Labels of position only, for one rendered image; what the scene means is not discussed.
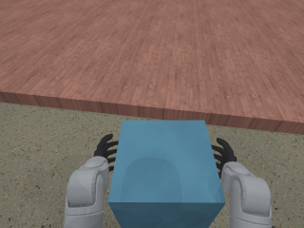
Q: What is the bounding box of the carton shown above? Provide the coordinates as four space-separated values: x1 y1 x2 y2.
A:
107 120 226 228

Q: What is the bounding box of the right robot hand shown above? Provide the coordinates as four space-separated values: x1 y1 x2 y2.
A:
211 138 237 179

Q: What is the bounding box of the left robot hand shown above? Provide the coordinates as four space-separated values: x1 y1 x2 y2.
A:
93 133 119 172

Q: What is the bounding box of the robot left forearm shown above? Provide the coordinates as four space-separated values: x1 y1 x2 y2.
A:
64 156 110 228

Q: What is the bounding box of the robot right forearm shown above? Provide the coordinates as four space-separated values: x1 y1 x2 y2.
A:
220 161 273 228

